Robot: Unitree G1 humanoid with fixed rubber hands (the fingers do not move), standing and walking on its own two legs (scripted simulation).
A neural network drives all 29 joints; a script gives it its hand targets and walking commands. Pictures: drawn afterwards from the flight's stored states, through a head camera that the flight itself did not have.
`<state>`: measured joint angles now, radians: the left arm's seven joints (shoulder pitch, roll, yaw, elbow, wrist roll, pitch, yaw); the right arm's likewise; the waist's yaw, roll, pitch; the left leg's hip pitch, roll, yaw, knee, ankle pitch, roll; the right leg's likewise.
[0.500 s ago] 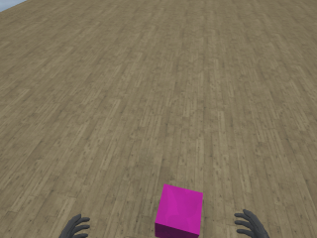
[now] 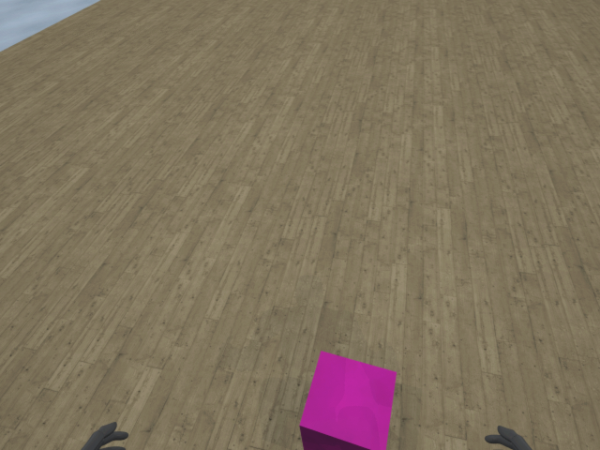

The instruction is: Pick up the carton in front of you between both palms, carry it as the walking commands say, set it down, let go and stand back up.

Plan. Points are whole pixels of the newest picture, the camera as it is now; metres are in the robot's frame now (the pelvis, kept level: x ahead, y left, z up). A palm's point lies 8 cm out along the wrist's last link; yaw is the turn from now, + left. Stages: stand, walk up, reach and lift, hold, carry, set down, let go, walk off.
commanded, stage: stand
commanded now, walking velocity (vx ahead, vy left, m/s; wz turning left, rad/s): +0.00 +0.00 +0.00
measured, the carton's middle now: (347, 413) +0.38 -0.09 -0.64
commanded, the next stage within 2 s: none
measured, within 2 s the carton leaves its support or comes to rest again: neither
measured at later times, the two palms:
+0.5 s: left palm out of the picture +0.10 +0.30 -0.08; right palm out of the picture +0.10 -0.30 -0.10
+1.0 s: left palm out of the picture +0.08 +0.31 -0.08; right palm out of the picture +0.06 -0.30 -0.10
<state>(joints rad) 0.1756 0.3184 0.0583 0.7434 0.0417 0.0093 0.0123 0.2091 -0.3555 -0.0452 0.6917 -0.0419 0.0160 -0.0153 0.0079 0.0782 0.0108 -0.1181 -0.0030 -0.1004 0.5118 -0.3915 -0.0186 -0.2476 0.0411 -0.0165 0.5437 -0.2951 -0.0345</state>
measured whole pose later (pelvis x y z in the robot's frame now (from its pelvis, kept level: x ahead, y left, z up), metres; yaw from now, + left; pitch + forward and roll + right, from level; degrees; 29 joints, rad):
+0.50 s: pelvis -0.01 +0.00 +0.01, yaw +0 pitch -2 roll +0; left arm 0.15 0.34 0.04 0.91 0.03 0.01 0.02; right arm 0.20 -0.37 -0.01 0.85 -0.03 0.00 -0.03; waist 0.01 0.03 0.02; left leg -0.06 0.00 -0.10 0.42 -0.34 -0.02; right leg -0.19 0.04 -0.01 0.46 -0.25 -0.03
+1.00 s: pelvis -0.02 +0.00 +0.01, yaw +0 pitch -2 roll +0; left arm 0.10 0.37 0.03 1.02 0.01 0.00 0.01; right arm 0.19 -0.40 0.00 0.95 -0.02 -0.01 -0.03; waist 0.01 0.04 0.04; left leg -0.04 0.00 -0.09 0.38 -0.30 -0.02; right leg -0.17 0.04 -0.01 0.41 -0.20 -0.03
